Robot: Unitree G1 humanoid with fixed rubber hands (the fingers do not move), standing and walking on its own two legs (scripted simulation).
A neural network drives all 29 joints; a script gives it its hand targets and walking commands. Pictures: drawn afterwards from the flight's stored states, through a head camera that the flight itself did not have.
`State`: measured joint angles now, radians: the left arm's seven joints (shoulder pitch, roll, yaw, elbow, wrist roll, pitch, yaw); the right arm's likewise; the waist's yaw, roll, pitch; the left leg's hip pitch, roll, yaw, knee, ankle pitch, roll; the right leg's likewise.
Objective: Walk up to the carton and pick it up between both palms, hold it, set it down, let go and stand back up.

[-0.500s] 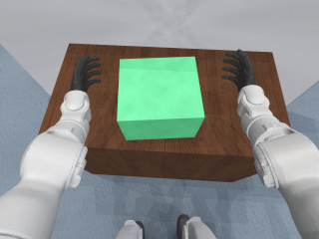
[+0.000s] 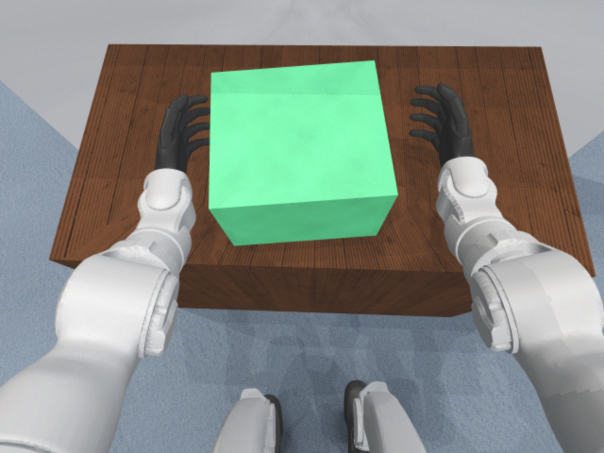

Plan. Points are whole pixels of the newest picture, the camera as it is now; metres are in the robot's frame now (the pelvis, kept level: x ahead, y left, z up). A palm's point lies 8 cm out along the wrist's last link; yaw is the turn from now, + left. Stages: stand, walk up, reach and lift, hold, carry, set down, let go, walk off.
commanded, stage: reach and lift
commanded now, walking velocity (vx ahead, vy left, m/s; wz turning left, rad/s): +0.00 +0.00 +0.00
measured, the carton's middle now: (299, 159) +0.51 +0.02 -0.04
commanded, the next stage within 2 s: none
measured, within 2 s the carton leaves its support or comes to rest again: neither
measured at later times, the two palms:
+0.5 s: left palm (181, 172) +0.47 +0.17 +0.00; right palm (422, 165) +0.47 -0.14 +0.00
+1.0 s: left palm (182, 172) +0.47 +0.17 +0.00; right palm (422, 165) +0.47 -0.14 +0.00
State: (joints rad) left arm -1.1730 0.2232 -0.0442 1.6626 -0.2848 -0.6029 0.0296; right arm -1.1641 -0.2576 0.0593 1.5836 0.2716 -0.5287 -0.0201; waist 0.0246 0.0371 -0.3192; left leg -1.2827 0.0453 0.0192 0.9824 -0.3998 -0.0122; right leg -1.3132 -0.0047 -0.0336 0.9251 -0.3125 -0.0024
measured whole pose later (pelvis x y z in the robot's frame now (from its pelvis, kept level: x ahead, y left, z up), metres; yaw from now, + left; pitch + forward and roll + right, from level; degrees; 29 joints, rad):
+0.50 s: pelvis +0.01 +0.01 +0.03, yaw +0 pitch +35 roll -2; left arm -1.05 0.14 0.50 1.55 0.17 -0.72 0.08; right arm -1.03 -0.08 -0.66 1.43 -0.42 -0.65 -0.07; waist 0.00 0.04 -0.18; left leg -1.10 0.04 0.01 0.86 -0.37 0.00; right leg -1.11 0.00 -0.04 0.77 -0.27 0.00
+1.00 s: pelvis +0.02 +0.00 +0.03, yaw +0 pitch +34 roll -2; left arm -0.99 0.12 0.52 1.52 0.21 -0.72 0.09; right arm -0.99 -0.06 -0.68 1.44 -0.44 -0.67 -0.07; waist 0.00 0.05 -0.20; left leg -1.07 0.05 0.00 0.87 -0.40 -0.01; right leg -1.08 0.00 -0.06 0.79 -0.31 0.00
